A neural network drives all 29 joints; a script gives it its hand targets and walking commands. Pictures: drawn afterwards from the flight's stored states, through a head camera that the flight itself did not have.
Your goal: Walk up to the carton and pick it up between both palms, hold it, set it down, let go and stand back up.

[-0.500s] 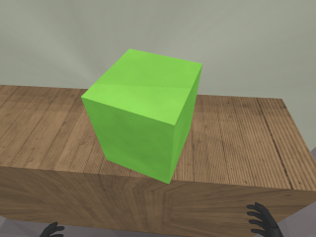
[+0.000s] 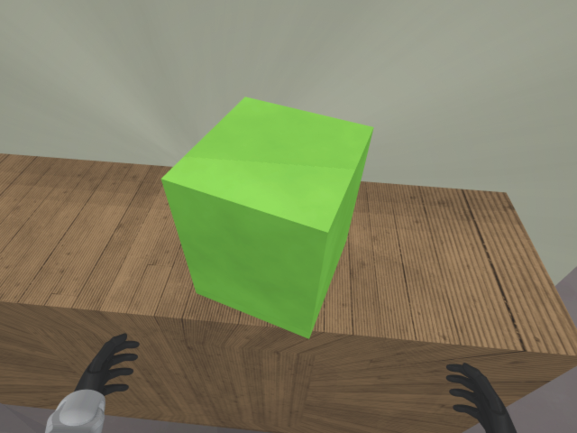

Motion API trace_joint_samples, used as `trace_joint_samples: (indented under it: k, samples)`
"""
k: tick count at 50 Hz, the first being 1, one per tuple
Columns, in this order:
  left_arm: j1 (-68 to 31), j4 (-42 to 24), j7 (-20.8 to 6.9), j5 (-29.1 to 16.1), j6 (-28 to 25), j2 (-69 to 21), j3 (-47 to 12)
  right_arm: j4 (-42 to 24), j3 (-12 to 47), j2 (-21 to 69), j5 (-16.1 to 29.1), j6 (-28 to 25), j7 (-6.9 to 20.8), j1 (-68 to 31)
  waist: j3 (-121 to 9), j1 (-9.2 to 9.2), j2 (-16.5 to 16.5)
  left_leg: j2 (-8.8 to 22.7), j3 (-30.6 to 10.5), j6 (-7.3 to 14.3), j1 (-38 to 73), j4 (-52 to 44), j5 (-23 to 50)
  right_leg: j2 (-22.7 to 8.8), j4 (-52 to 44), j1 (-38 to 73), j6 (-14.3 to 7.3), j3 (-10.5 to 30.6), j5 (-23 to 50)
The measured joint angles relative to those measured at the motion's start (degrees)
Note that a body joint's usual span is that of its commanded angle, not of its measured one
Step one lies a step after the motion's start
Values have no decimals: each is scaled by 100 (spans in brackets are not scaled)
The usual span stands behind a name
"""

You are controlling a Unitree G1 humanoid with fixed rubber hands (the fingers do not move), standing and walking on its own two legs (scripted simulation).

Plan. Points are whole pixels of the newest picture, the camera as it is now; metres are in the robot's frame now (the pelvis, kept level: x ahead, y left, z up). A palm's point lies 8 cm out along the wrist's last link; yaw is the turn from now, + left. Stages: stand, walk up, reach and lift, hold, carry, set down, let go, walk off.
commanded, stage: reach and lift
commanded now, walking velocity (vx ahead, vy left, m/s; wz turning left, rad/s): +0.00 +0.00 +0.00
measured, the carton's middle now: (277, 217) +0.41 +0.02 +0.09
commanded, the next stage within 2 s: none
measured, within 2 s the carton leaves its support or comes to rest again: neither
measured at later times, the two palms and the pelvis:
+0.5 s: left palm (35, 379) +0.20 +0.31 +0.02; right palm (453, 403) +0.17 -0.20 +0.01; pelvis +0.00 +0.07 +0.02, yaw +1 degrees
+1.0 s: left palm (51, 339) +0.22 +0.28 +0.08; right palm (441, 383) +0.17 -0.16 +0.07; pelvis +0.03 +0.05 +0.02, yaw +1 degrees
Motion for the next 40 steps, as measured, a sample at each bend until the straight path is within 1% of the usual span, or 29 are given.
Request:
trace_joint_samples:
  k: [5, 8, 11, 14, 17, 20, 22, 25, 29, 33, 37, 40]
  samples:
    - [187, -164, -170, 0, 181, 0, 94, -4, 201, 1, 0, 70, -198, 237, 0, 1, -103, -1, 6, 0, 548, -554, 246, -1, -757, 649, 76, 1, 347]
    - [363, -333, -198, 0, 270, -1, 106, -154, 245, 21, 0, 186, -271, 396, 4, 1, -124, -6, 7, 0, 750, -706, 319, -7, -1121, 954, 120, 1, 525]
    - [437, -654, -198, -1, 369, -1, 106, -501, 246, 89, 0, 342, -302, 501, 9, 0, -157, -52, 8, 0, 812, -741, 348, -53, -1306, 1096, 129, 2, 619]
    - [433, -1157, -198, -38, 501, -2, 93, -971, 246, 184, 4, 545, -315, 542, 10, 0, -209, -154, 9, 0, 812, -741, 353, -152, -1345, 1129, 125, 3, 627]
    - [407, -1627, -182, -79, 711, -2, 22, -1400, 240, 262, 54, 814, -320, 530, 10, 0, -209, -246, 15, 7, 814, -741, 353, -241, -1385, 1162, 59, 2, 617]
    - [391, -1780, -156, -80, 902, -1, -52, -1615, 178, 297, 85, 1124, -320, 452, 32, -1, -120, -262, 30, 164, 883, -744, 350, -246, -1463, 1274, 43, -1, 656]
    - [461, -1832, -156, -80, 987, -1, -77, -1714, 110, 297, 123, 1276, -321, 433, 33, 0, -73, -280, 63, 226, 967, -756, 331, -240, -1506, 1418, 43, 0, 674]
    - [639, -2112, -156, -163, 1042, -2, -169, -1967, -38, 297, 161, 1473, -321, 469, 36, 0, -5, -277, 81, 244, 1057, -762, 292, -242, -1623, 1557, 43, 0, 655]
    - [868, -2626, -156, -418, 1042, -2, -310, -2577, -84, 307, 205, 1710, -357, 636, 36, -1, 0, -277, 82, 244, 1164, -853, 296, -242, -1723, 1668, 59, -1, 655]
    - [994, -2930, -188, -532, 1045, -1, -336, -3278, -42, 414, 268, 2029, -548, 916, 37, -2, 0, -277, 82, 244, 1264, -1017, 348, -246, -1856, 1754, 158, -1, 683]
    - [1078, -3178, -313, -567, 1044, -1, -328, -3997, 161, 559, 329, 2391, -823, 1307, 40, -2, 0, -274, 82, 244, 1316, -1156, 386, -249, -1951, 1783, 302, -1, 715]
    - [1142, -3435, -411, -634, 1043, 0, -287, -4571, 329, 662, 360, 2595, -1013, 1619, 45, -2, 0, -274, 83, 244, 1339, -1244, 404, -249, -1993, 1783, 346, -1, 714]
